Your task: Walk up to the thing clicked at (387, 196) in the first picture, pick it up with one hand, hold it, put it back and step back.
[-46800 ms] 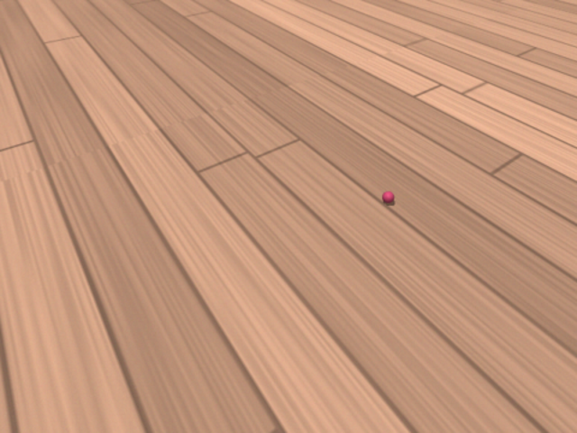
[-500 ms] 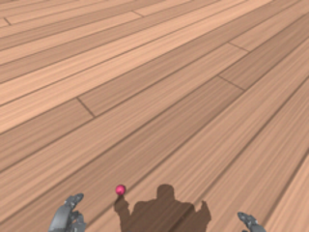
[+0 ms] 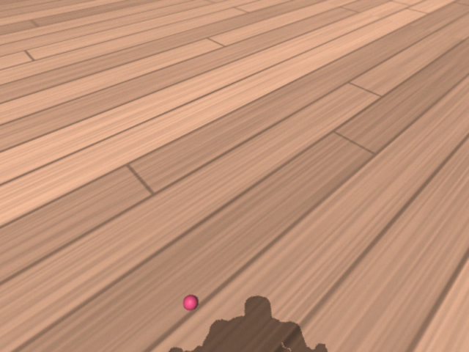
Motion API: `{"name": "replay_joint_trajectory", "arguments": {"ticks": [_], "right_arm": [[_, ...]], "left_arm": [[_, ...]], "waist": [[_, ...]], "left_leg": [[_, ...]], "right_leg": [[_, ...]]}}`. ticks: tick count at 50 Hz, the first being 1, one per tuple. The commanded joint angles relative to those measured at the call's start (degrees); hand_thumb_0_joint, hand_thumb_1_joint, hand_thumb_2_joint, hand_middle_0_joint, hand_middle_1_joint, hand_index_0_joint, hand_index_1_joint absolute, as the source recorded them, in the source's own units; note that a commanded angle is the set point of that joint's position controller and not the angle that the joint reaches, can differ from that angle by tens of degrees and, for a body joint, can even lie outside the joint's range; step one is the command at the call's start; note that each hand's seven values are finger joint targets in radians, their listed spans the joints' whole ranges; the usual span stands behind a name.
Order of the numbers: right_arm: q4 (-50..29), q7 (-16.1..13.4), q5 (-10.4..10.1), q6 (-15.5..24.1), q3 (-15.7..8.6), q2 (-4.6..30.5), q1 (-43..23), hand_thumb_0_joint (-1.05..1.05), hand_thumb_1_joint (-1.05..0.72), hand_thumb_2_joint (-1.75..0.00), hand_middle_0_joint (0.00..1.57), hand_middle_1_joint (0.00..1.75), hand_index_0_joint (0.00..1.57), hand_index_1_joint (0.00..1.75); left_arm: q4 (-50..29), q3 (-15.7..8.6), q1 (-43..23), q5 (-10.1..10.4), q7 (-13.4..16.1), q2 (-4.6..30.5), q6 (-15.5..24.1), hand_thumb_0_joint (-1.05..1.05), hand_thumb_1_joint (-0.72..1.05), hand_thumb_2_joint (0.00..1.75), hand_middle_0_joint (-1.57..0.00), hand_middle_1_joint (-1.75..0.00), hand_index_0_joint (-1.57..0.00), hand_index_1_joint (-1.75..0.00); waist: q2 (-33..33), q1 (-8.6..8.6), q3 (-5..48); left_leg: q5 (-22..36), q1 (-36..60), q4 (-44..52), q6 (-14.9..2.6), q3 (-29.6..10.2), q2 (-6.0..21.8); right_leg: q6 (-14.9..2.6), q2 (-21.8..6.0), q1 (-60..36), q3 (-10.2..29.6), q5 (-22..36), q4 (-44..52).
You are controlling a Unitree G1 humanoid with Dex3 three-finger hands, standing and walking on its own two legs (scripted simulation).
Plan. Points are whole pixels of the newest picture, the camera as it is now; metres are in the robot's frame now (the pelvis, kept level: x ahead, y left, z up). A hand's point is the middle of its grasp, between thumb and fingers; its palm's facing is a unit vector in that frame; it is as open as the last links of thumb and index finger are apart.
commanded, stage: stand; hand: left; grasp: from above
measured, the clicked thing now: (190, 302) +0.47 +0.22 -0.74
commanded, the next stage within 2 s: step back in 1.88 s
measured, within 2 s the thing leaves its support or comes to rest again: neither
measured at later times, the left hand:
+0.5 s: hand out of the picture +0.05 +0.24 -0.16, palm faces +0.02 -0.94 -0.34, open 7.4 cm
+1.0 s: hand out of the picture +0.09 +0.23 -0.15, palm faces +0.01 -0.94 -0.34, open 7.4 cm
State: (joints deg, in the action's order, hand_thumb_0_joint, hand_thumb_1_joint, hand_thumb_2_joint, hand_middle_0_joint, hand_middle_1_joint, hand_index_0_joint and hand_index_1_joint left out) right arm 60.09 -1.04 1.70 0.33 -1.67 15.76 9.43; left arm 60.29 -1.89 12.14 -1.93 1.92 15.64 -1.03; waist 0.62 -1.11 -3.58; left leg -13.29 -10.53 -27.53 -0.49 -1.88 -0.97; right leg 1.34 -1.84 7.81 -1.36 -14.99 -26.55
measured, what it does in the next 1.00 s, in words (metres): stands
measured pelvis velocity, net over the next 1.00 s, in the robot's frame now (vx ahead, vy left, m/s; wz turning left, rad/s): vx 0.01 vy -0.01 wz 0.00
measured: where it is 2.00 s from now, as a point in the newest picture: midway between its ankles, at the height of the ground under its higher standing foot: outside the picture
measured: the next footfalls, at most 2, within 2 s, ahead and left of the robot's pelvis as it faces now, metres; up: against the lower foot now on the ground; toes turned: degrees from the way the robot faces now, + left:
none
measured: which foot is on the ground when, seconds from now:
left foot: down 0.00-1.00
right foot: down 0.00-1.00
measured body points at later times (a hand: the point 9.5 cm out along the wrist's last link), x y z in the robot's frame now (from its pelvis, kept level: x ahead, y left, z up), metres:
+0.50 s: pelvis +0.00 -0.01 +0.01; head +0.00 -0.01 +0.46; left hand +0.05 +0.28 -0.13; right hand +0.06 -0.29 -0.13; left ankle +0.02 +0.11 -0.74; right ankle +0.00 -0.13 -0.74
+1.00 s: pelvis +0.01 -0.01 +0.01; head +0.02 -0.01 +0.46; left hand +0.09 +0.28 -0.13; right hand +0.09 -0.30 -0.13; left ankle +0.02 +0.11 -0.74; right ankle +0.00 -0.13 -0.74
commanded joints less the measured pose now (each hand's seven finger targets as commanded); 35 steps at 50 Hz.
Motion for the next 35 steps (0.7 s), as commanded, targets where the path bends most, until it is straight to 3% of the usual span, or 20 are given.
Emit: {"name": "replay_joint_trajectory", "arguments": {"ticks": [1, 6, 19, 26, 35], "right_arm": [[-2.21, -0.96, -0.34, 1.07, -2.21, 10.83, -2.83, 0.0, -0.9, -0.9, 0.2, 0.3, 0.2, 0.3], [-0.65, -0.79, -0.31, 0.68, -2.22, 11.14, -3.31, 0.0, -0.9, -0.9, 0.2, 0.3, 0.2, 0.3], [1.45, -0.55, -0.49, 0.92, -1.51, 11.96, -3.88, 0.0, -0.9, -0.9, 0.2, 0.3, 0.2, 0.3], [2.02, -0.47, -0.6, 0.77, -1.21, 12.55, -4.1, 0.0, -0.9, -0.9, 0.2, 0.3, 0.2, 0.3], [2.36, -0.64, -0.59, 1.17, -0.76, 12.83, -4.45, 0.0, -0.9, -0.9, 0.2, 0.3, 0.2, 0.3]], "left_arm": [[-1.81, -2.21, -3.0, 0.03, 0.71, 10.91, 1.89, 0.0, 0.9, 0.9, -0.2, -0.3, -0.2, -0.3], [0.55, -2.13, -3.6, 0.1, 0.52, 11.37, 1.87, 0.0, 0.9, 0.9, -0.2, -0.3, -0.2, -0.3], [2.72, -1.86, -5.52, 0.53, 0.21, 12.47, 2.19, 0.0, 0.9, 0.9, -0.2, -0.3, -0.2, -0.3], [3.19, -1.91, -6.3, 0.54, 0.02, 13.39, 2.27, 0.0, 0.9, 0.9, -0.2, -0.3, -0.2, -0.3], [3.05, -2.04, -7.53, 0.81, -0.09, 13.54, 2.31, 0.0, 0.9, 0.9, -0.2, -0.3, -0.2, -0.3]], "waist": [[0.14, 0.23, 1.13], [0.53, 0.22, -0.09], [-0.22, 0.37, 1.27], [0.04, 0.6, 1.29], [0.29, 0.51, 3.69]], "left_leg": [[4.4, 1.51, 8.2, -1.39, -6.66, 5.8], [0.89, 0.6, 9.97, -1.24, -6.68, 5.73], [5.8, 2.71, 10.63, -0.97, -6.15, 6.37], [5.42, 2.43, 10.86, -0.94, -5.94, 6.41], [13.05, 3.97, 10.37, -0.94, -5.61, 7.15]], "right_leg": [[-1.97, -4.08, 0.71, 4.37, 3.84, 7.57], [-1.82, -4.13, 0.01, 4.51, 2.28, 9.3], [-1.92, -4.95, -1.72, 4.91, 5.26, 11.04], [-1.88, -4.96, -1.96, 5.02, 5.07, 11.69], [-2.03, -5.32, -4.14, 4.55, 11.16, 10.56]]}}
